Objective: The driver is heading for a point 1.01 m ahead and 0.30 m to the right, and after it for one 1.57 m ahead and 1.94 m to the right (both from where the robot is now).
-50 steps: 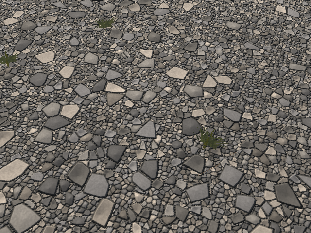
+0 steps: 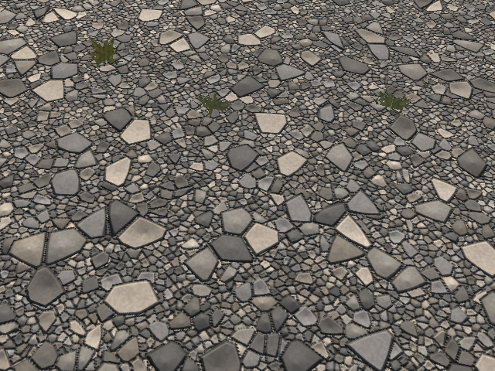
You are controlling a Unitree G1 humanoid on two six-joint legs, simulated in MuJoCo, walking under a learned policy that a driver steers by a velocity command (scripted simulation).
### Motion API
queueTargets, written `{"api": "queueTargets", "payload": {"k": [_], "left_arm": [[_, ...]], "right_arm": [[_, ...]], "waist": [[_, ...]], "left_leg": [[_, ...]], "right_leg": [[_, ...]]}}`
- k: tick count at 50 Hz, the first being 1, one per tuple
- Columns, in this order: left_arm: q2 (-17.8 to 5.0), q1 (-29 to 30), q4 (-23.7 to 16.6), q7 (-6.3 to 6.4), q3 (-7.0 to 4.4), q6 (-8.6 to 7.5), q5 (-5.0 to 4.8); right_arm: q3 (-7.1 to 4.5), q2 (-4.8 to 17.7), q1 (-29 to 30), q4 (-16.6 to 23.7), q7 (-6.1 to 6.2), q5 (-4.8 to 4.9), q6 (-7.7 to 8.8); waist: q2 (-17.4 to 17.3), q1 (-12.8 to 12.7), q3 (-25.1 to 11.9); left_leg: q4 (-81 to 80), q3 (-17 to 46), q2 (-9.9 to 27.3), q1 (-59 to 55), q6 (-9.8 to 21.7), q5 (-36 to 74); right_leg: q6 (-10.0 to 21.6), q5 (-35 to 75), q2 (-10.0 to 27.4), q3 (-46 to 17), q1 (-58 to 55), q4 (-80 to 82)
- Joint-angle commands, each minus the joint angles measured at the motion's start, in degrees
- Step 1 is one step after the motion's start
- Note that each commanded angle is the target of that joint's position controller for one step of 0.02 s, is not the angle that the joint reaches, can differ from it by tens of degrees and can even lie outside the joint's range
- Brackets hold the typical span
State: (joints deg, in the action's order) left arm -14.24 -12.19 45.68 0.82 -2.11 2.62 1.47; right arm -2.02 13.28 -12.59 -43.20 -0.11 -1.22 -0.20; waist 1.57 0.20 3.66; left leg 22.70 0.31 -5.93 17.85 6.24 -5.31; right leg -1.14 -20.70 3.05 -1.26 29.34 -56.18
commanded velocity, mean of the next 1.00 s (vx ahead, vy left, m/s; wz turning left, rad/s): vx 0.04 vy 0.00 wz -0.41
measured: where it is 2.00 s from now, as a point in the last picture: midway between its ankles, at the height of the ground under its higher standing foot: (334, 369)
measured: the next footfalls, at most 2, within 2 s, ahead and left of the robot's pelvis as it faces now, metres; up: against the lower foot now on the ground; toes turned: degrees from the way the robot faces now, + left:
right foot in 0.18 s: +0.04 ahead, -0.13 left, +0.00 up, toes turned -3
left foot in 0.56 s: +0.07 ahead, +0.08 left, +0.00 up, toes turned -20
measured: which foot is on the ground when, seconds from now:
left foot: down 0.00-0.20, up 0.22-0.54, down 0.56-1.00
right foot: up 0.00-0.16, down 0.18-0.56, up 0.58-1.00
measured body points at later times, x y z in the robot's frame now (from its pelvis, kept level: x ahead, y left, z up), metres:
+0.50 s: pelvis +0.01 -0.01 +0.00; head +0.04 -0.02 +0.45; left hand +0.14 +0.25 -0.12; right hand +0.08 -0.31 -0.11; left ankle +0.02 +0.10 -0.71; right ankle +0.00 -0.13 -0.74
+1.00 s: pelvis +0.00 -0.01 +0.00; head +0.01 -0.03 +0.45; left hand +0.26 +0.15 -0.11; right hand -0.08 -0.29 -0.13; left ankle +0.03 +0.09 -0.74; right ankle -0.07 -0.08 -0.73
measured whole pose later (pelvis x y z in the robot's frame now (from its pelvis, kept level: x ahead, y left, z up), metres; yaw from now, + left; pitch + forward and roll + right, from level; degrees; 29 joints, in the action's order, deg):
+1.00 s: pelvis +0.00 -0.01 +0.00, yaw -29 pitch +0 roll +0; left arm -15.9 -8.8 44.4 -3.4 -2.8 3.4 1.3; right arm -3.2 17.0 -17.1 -45.1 0.1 -1.7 -0.7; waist -1.0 2.3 1.8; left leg 27.1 -9.2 3.1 9.7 1.3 -17.1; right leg 2.7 -22.3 -1.1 2.1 11.6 -30.4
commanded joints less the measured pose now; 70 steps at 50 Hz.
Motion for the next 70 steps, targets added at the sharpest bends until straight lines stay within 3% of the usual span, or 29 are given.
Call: {"api": "queueTargets", "payload": {"k": [1, 4, 8, 9, 10, 11, 12, 14, 17, 22, 25, 27, 28, 29, 30, 31, 33, 35, 41, 46, 49, 50, 51, 52, 53, 55, 57, 64, 70], "left_arm": [[-2.8, -5.1, 0.1, -0.04, -0.56, 0.50, -0.22], [-4.0, -3.5, 0.3, 0.04, -0.76, 0.44, -0.65], [-3.5, -5.2, 0.6, 0.25, -0.62, -0.99, -0.67], [-4.7, -5.4, 0.4, 0.36, -0.80, -1.54, -0.31], [-8.0, -6.4, -0.2, 0.55, -1.30, -2.18, 0.47], [-11.5, -3.8, 0.1, 0.15, -2.61, -2.14, -0.88], [-10.7, -5.6, -0.2, -0.05, -2.81, -2.36, -0.53], [-9.9, -4.9, 0.1, 0.41, -3.10, -2.04, -0.52], [-9.0, -2.7, -0.7, 0.50, -3.53, -1.32, -1.07], [-10.6, -5.5, -0.3, 0.21, -4.80, -0.57, -0.82], [-11.7, -2.2, -1.3, -0.43, -5.30, -0.08, -0.78], [-11.3, 2.1, -2.4, -0.62, -5.21, 0.12, -1.60], [-8.5, 1.2, -3.2, -0.61, -4.48, -0.10, -1.77], [-4.1, -2.2, -4.2, -0.43, -3.39, -0.35, -1.85], [-9.7, -1.8, -3.2, -0.20, -4.61, -0.05, 0.20], [-10.9, -1.7, -2.4, -0.47, -5.23, 0.21, 0.08], [-9.9, -2.9, -1.0, -1.54, -5.22, 1.02, -0.11], [-9.1, -2.7, -0.9, -2.56, -4.73, 1.39, -0.43], [-7.4, 3.6, -4.0, -3.55, -3.40, 1.97, -0.72], [-7.0, 7.0, -6.1, -4.73, -2.29, 1.49, -0.38], [-4.9, 0.3, -3.1, -4.02, -1.39, -0.30, -0.07], [-5.6, -5.8, -0.3, -3.38, -1.54, -1.21, 0.35], [-9.1, -12.6, 1.6, -2.68, -2.15, -2.25, 1.31], [-16.7, -13.9, 0.9, -2.05, -3.74, -2.61, 0.21], [-14.5, -11.8, 1.3, -1.44, -3.54, -2.68, 0.07], [-9.5, -4.8, 0.0, -1.26, -1.74, -3.62, -0.19], [-7.9, -4.2, 0.1, -0.96, -1.17, -5.02, -0.35], [-7.3, -10.9, 4.6, -1.07, -0.90, -6.84, 0.13], [-7.6, -11.3, 7.2, -0.03, -0.38, -7.67, -0.05]], "right_arm": [[-0.80, 4.9, 0.6, 2.3, 0.36, -0.57, 0.68], [-1.14, 7.0, -0.2, 0.9, 0.79, -0.87, 0.25], [-1.97, 9.2, -0.3, 0.0, 2.28, 0.44, -0.83], [-2.03, 8.8, -1.0, -0.2, 2.58, 0.49, -0.81], [-1.65, 6.8, -1.4, 1.1, 2.64, 0.54, -0.71], [-1.40, 5.0, 1.3, 2.1, 2.65, 0.97, -0.75], [-1.66, 6.2, 2.8, 2.1, 2.73, 0.29, -1.07], [-2.10, 5.9, 2.1, 1.4, 2.28, 0.64, -1.57], [-2.13, 5.9, 1.6, 1.4, 2.14, 0.21, -1.73], [-1.35, 5.5, 5.1, 3.6, 2.42, 1.16, -1.35], [-1.35, 6.3, 2.3, 3.7, 2.62, 1.52, -0.80], [-1.46, 6.6, -2.8, 2.4, 3.09, 0.92, -0.06], [-2.36, 10.8, -3.8, 2.4, 3.63, 0.02, 0.32], [-3.40, 17.1, -0.3, 4.3, 3.57, -0.09, -0.06], [-3.30, 15.7, -1.0, 3.9, 3.17, -0.44, -0.48], [-2.03, 11.4, 0.8, 4.6, 2.83, -0.27, -0.44], [-1.17, 8.6, 5.5, 5.5, 2.83, -0.22, -0.37], [-1.26, 8.8, 3.8, 5.2, 3.05, -0.32, -0.15], [-2.35, 10.8, -2.0, 3.2, 2.58, -0.33, 0.04], [-3.32, 13.1, -3.2, 2.0, 0.73, -1.06, 0.27], [-3.37, 12.5, -1.8, 0.9, -0.13, -0.08, 0.03], [-2.73, 10.2, -1.6, 0.6, -0.14, 0.02, 0.14], [-1.10, 4.8, -0.6, 1.7, -0.47, -0.45, 0.32], [-0.86, 4.6, 3.0, 5.1, -0.72, -1.18, 0.51], [-2.26, 10.1, 5.5, 5.1, -0.81, -1.48, 0.54], [-2.66, 10.6, 1.2, 2.0, -2.33, 0.22, 1.44], [-2.61, 10.0, -1.2, -0.4, -2.71, -0.98, 1.44], [-1.70, 6.5, 6.3, 1.1, -3.05, -0.21, 0.96], [-0.36, 4.4, 11.6, 3.8, -3.50, -0.87, 1.34]], "waist": [[-7.7, -0.5, -7.8], [-8.4, 0.6, -5.5], [-5.3, -0.9, -3.6], [-2.9, -0.8, -2.9], [4.1, 0.4, -4.7], [11.5, 1.1, 0.4], [10.0, -1.4, -0.1], [4.6, -0.2, -1.9], [4.6, 0.4, -4.6], [6.9, -2.8, -6.9], [7.9, -1.5, -7.6], [6.3, 2.1, -7.5], [-0.9, 1.3, -7.6], [-15.4, -0.9, -7.1], [-12.5, 0.1, -6.7], [-7.7, -1.3, -4.6], [-8.1, -3.2, -2.3], [-10.2, -2.0, -2.8], [-10.3, 1.8, -3.9], [-11.7, 3.3, -2.3], [-7.6, -1.4, -1.0], [-4.0, -3.9, -2.4], [8.8, -6.7, -4.4], [14.9, -7.3, -0.3], [6.9, -7.0, 4.1], [5.6, -1.9, 4.6], [5.0, -0.7, 2.4], [3.0, -2.7, 4.8], [2.5, -2.6, 5.4]], "left_leg": [[-10.7, 10.7, 14.8, -0.9, 5.4, -2.9], [-10.4, 11.9, 16.2, -0.6, 5.4, -10.7], [-5.0, 11.9, 17.3, -1.2, 3.5, -8.1], [-1.8, 10.7, 16.2, -0.5, 1.3, -6.4], [7.1, 5.9, 11.9, 1.4, -1.3, -7.1], [11.2, -2.3, 2.4, 6.1, -4.3, -14.1], [20.6, -0.8, 1.9, 8.0, -4.9, -21.4], [31.0, 1.7, 2.3, 10.3, -5.8, -22.2], [31.7, 1.6, 3.0, 11.8, -7.6, -19.8], [21.2, 1.4, 2.9, 9.0, -8.1, -20.1], [12.5, 1.3, 1.7, 1.5, -7.1, -18.7], [-2.5, 1.3, 2.4, -9.3, -6.4, -8.7], [-8.6, 9.6, 11.5, -15.1, -4.4, -10.4], [-11.5, 26.2, 26.8, -17.6, 1.3, -3.4], [-8.7, 26.2, 30.0, -11.1, 6.8, 4.1], [-8.3, 21.6, 27.0, -8.4, 7.1, 6.3], [-7.5, 11.1, 19.9, -7.3, 3.7, 6.8], [-6.0, 6.5, 17.9, -10.5, 3.8, 13.7], [-4.3, 4.4, 21.8, -17.1, 6.2, 15.5], [-11.0, 6.3, 22.3, -10.3, 5.5, -20.4], [-6.8, 2.3, 20.0, -1.6, 3.4, -21.3], [-0.8, -1.0, 17.2, 4.8, 1.5, -22.6], [16.2, -8.2, 11.7, 13.8, -1.5, -26.1], [25.8, -8.2, 4.8, 27.7, -3.4, -29.6], [31.0, -1.4, 9.4, 27.7, -3.3, -24.7], [31.5, 0.0, 10.7, 24.6, -3.7, -15.1], [33.2, -1.4, 10.8, 21.7, -4.6, -9.4], [29.7, 0.4, 8.5, 26.5, -5.9, -2.4], [14.9, -5.8, 6.7, 18.0, -1.3, -0.3]], "right_leg": [[0.3, 1.6, -0.2, 0.4, -10.0, 8.5], [1.2, -0.8, -2.3, 1.4, -12.8, 14.5], [3.9, 3.6, -3.7, 1.9, -17.2, 29.2], [5.1, 6.1, -1.4, -2.5, -18.1, 34.1], [7.3, 10.5, 7.0, -14.3, -19.5, 38.9], [12.5, 22.0, 13.1, -23.6, -14.8, 39.9], [15.8, 29.1, 15.7, -25.8, -16.1, 40.9], [16.3, 32.4, 11.8, -20.8, -18.4, 39.5], [14.1, 37.0, 6.8, -16.7, -22.9, 36.2], [13.9, 36.3, 6.6, -20.9, -25.9, 33.7], [12.0, 35.8, 5.4, -23.8, -22.5, 32.7], [7.6, 26.8, 1.6, -23.0, -16.0, 30.0], [4.2, 13.9, -2.6, -19.2, -9.1, 24.2], [1.2, -8.3, -12.7, -7.4, 1.2, 13.8], [1.0, -14.1, -9.1, -5.0, 0.0, 2.0], [1.3, -11.4, -7.9, -6.0, -1.0, -3.0], [0.6, -4.7, -6.9, -4.4, -0.9, -7.8], [-1.1, -3.0, -6.8, -2.5, 0.6, -8.3], [-2.1, -4.1, -4.4, 0.2, 0.5, 2.3], [1.8, -6.7, -4.5, 3.9, -8.5, 15.7], [5.5, 2.0, -6.3, 6.6, -24.2, 32.4], [6.5, 2.1, -6.6, 4.8, -34.1, 36.5], [8.1, -10.3, 6.4, -12.7, -42.0, 44.9], [15.2, -19.4, 19.4, -34.4, -40.0, 50.7], [17.3, -18.7, 18.8, -31.4, -34.3, 50.3], [13.8, -10.1, 11.6, -21.1, -31.9, 51.1], [12.3, 3.9, 8.0, -13.7, -32.2, 50.8], [12.0, 22.6, 8.1, -2.3, -32.1, 51.2], [10.0, 40.7, 9.9, 4.9, -33.9, 48.8]]}}
Velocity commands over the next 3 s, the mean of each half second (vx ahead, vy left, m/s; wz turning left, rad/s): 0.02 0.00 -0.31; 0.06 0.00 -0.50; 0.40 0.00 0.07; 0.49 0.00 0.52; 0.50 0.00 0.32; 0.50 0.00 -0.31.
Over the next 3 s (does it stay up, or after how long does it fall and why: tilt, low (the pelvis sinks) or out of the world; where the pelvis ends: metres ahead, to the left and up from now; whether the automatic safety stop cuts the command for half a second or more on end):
stays up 0.98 -0.22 -0.01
